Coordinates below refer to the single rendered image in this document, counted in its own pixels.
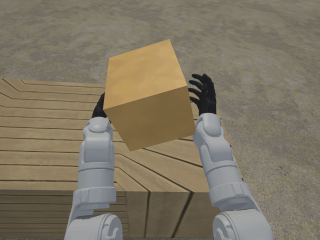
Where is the right robot upper arm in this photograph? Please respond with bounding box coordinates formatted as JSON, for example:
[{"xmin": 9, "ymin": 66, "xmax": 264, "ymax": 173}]
[{"xmin": 212, "ymin": 208, "xmax": 274, "ymax": 240}]

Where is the pedestal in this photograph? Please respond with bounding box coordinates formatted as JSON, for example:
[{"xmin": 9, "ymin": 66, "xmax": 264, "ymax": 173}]
[{"xmin": 0, "ymin": 78, "xmax": 244, "ymax": 239}]

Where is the right robot forearm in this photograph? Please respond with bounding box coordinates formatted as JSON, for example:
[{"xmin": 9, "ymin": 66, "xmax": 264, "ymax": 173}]
[{"xmin": 192, "ymin": 113, "xmax": 274, "ymax": 240}]

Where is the left robot upper arm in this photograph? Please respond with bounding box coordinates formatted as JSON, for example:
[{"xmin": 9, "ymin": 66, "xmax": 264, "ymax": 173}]
[{"xmin": 64, "ymin": 213, "xmax": 123, "ymax": 240}]

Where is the left robot hand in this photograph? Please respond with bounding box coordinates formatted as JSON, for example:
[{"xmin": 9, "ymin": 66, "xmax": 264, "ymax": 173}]
[{"xmin": 92, "ymin": 92, "xmax": 111, "ymax": 123}]

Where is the carton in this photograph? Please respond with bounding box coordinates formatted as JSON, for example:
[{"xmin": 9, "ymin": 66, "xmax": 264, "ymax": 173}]
[{"xmin": 103, "ymin": 39, "xmax": 196, "ymax": 152}]

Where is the left robot forearm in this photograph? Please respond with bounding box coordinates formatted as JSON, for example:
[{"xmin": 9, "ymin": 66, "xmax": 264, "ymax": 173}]
[{"xmin": 64, "ymin": 117, "xmax": 117, "ymax": 240}]

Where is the right robot hand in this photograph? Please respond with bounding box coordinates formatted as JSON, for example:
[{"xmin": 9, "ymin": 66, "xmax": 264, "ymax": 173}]
[{"xmin": 188, "ymin": 73, "xmax": 217, "ymax": 116}]

